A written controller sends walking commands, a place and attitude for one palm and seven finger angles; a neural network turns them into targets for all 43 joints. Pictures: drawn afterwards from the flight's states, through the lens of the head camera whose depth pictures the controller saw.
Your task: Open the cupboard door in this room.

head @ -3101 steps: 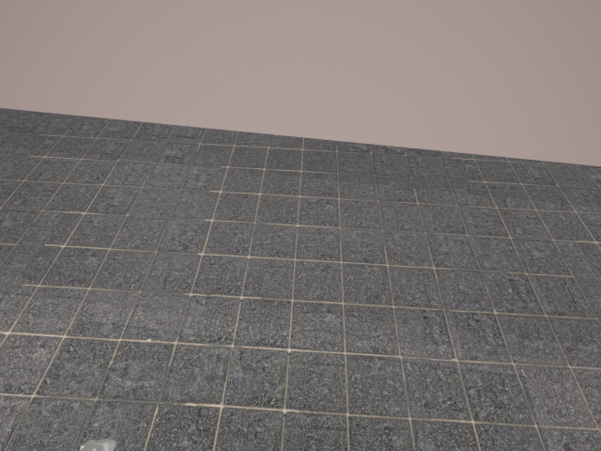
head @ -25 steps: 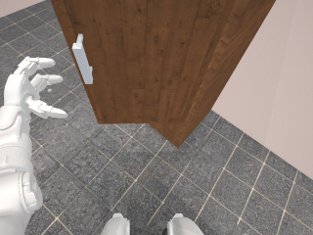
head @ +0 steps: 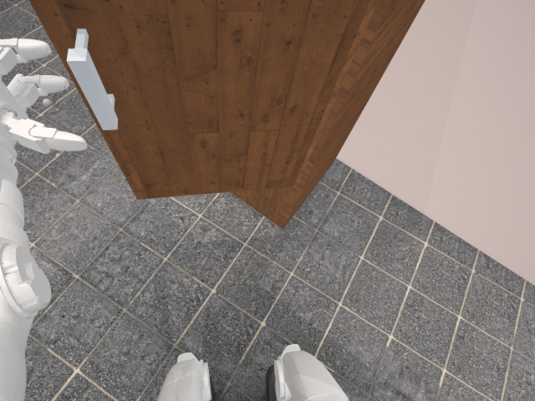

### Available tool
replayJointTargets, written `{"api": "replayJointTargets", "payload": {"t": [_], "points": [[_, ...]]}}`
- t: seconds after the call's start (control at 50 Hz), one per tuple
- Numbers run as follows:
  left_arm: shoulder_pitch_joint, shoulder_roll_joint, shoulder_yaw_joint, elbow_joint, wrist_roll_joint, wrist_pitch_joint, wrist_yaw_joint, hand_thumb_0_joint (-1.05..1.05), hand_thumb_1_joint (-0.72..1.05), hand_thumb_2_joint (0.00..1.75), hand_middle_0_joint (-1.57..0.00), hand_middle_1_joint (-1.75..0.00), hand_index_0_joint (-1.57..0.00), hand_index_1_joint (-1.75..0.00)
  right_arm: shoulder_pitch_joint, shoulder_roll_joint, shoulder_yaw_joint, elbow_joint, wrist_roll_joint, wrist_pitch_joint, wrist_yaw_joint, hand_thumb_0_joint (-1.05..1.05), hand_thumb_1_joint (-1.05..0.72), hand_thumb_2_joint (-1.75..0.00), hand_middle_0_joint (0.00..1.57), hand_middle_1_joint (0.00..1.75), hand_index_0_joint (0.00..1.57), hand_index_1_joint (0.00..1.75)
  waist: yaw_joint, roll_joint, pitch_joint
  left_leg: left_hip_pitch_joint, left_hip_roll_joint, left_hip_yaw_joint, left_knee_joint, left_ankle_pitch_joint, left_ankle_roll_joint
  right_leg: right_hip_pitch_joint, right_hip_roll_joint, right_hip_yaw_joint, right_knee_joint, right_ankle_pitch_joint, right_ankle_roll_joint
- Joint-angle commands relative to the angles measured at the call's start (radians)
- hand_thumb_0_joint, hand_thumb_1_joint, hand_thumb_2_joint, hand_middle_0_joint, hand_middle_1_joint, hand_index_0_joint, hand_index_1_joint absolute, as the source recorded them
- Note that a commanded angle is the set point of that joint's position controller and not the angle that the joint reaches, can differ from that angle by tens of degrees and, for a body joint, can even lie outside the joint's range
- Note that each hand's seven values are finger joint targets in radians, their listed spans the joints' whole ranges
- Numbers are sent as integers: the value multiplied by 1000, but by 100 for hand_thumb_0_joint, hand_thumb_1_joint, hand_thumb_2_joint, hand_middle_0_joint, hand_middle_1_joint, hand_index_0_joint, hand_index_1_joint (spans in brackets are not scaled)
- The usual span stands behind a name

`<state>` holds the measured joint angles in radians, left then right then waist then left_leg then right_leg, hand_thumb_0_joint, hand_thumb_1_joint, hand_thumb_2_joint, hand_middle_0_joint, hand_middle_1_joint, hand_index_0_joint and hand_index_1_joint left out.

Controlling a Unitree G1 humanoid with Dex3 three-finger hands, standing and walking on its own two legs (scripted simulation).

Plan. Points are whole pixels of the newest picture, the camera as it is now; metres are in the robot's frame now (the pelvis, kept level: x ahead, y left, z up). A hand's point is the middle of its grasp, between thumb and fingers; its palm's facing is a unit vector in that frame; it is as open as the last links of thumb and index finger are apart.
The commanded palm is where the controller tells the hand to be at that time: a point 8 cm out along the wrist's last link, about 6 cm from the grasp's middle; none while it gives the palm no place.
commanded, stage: move the hooked fingers beside the handle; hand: left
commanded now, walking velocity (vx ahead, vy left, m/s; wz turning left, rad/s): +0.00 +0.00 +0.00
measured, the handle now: (96, 83) +0.56 +0.20 +0.08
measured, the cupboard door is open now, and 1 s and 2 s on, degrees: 44 44 44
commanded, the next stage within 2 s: slide the fingers in behind the handle in 0.72 s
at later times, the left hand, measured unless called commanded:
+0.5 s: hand (57, 108) +0.51 +0.24 +0.08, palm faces +0.05 -1.00 -0.02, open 14.0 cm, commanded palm +0.49 +0.28 +0.08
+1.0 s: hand (52, 115) +0.50 +0.24 +0.08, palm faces +0.03 -1.00 +0.00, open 14.0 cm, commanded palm +0.48 +0.27 +0.08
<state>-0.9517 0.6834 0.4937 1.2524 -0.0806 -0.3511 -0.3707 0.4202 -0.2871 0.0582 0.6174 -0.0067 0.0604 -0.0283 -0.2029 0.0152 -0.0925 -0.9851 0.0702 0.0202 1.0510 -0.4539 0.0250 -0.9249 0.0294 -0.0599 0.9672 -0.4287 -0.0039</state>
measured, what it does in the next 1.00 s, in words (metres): stands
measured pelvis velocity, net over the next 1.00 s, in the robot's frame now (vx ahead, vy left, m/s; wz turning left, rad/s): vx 0.00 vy -0.01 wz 0.01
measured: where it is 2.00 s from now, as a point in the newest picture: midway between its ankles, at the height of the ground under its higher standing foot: outside the picture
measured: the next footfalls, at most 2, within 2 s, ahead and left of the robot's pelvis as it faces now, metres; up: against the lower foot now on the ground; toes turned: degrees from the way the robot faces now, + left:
none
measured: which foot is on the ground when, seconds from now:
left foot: down 0.00-1.00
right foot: down 0.00-1.00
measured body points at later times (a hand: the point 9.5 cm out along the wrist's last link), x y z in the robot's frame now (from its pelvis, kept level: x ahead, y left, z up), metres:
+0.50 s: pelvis +0.01 +0.00 +0.00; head +0.14 +0.03 +0.43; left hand +0.50 +0.29 +0.08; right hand +0.02 -0.27 -0.10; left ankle +0.02 +0.10 -0.67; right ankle +0.01 -0.12 -0.67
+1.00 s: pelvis +0.00 -0.01 +0.00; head +0.13 +0.03 +0.43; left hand +0.49 +0.29 +0.09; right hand +0.01 -0.28 -0.10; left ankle +0.02 +0.10 -0.67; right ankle +0.01 -0.12 -0.67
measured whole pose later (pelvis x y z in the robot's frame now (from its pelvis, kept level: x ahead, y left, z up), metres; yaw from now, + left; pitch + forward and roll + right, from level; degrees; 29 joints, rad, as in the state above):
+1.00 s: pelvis +0.00 -0.01 +0.00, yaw +1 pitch +21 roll -4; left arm -0.89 0.62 0.44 1.19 -0.13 -0.37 -0.38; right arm 0.39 -0.28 0.04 0.62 0.00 0.07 -0.03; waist -0.17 0.01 -0.10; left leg -0.97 0.07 0.00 1.05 -0.46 0.01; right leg -0.90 0.03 -0.08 0.97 -0.44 -0.01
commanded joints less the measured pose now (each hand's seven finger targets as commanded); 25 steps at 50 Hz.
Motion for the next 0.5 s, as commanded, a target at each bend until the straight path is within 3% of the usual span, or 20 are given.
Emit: {"api": "replayJointTargets", "payload": {"t": [0.0,0.06,0.08,0.12,0.18,0.22,0.26,0.3,0.34,0.38,0.42,0.46,0.48], "points": [[-346,279,26,-205,-22,-56,-10,0,-50,30,-30,-120,-30,-120,185,-192,-75,-54,-5,-2,-8,0,-90,-90,20,30,20,30,30,175,-489,432,-28,-71,-105,438,4,144,30,21,-94,311,-14],[-351,260,21,-224,-35,-53,-15,0,-50,30,-30,-120,-30,-120,188,-193,-78,-60,-3,6,-8,0,-90,-90,20,30,20,30,23,159,-475,427,-27,-70,-103,436,8,140,33,20,-94,315,-14],[-372,306,48,-264,-33,-62,-11,0,-50,30,-30,-120,-30,-120,188,-198,-81,-54,-5,10,-9,0,-90,-90,20,30,20,30,32,180,-509,445,-24,-74,-103,448,4,147,32,22,-92,319,-13],[-373,251,14,-280,-32,-67,-6,0,-50,30,-30,-120,-30,-120,185,-188,-83,-51,-4,12,-4,0,-90,-90,20,30,20,30,25,203,-499,476,-23,-77,-104,457,1,121,34,16,-97,309,-15],[-387,238,15,-315,-38,-78,9,0,-50,30,-30,-120,-30,-120,188,-187,-86,-41,-7,15,-2,0,-90,-90,20,30,20,30,25,220,-525,522,-20,-87,-100,504,-4,107,36,12,-92,321,-16],[-386,212,-5,-306,-34,-74,17,0,-50,30,-30,-120,-30,-120,185,-183,-87,-34,-5,17,-2,0,-90,-90,20,30,20,30,18,211,-500,517,-20,-88,-102,492,-4,102,36,10,-96,315,-16],[-374,221,11,-314,-35,-75,26,0,-50,30,-30,-120,-30,-120,188,-184,-87,-36,-6,17,-2,0,-90,-90,20,30,20,30,25,197,-498,524,-21,-88,-103,515,-2,115,38,8,-95,330,-19],[-353,229,16,-325,-28,-74,33,0,-50,30,-30,-120,-30,-120,180,-179,-88,-38,-5,19,0,0,-90,-90,20,30,20,30,38,225,-523,538,-22,-85,-103,543,-7,131,36,11,-94,351,-17],[-327,182,-15,-293,-30,-64,35,0,-50,30,-30,-120,-30,-120,171,-174,-86,-43,-2,20,3,0,-90,-90,20,30,20,30,26,173,-469,489,-25,-74,-108,491,0,142,36,11,-105,344,-13],[-335,200,-6,-270,-30,-62,38,0,-50,30,-30,-120,-30,-120,169,-177,-82,-45,1,22,0,0,-90,-90,20,30,20,30,23,154,-449,463,-28,-72,-109,476,3,148,36,15,-103,349,-13],[-332,222,3,-287,-22,-68,40,0,-50,30,-30,-120,-30,-120,164,-177,-83,-53,0,21,-1,0,-90,-90,20,30,20,30,34,171,-464,456,-31,-68,-110,467,2,167,32,20,-100,351,-14],[-345,173,-27,-309,-34,-81,36,0,-50,30,-30,-120,-30,-120,162,-170,-83,-55,0,18,0,0,-90,-90,20,30,20,30,24,176,-470,481,-31,-69,-104,498,3,161,35,19,-95,374,-16],[-344,203,2,-317,-38,-87,35,0,-50,30,-30,-120,-30,-120,161,-174,-86,-53,-2,18,0,0,-90,-90,20,30,20,30,32,172,-493,486,-29,-68,-101,502,1,172,34,21,-96,380,-14]]}}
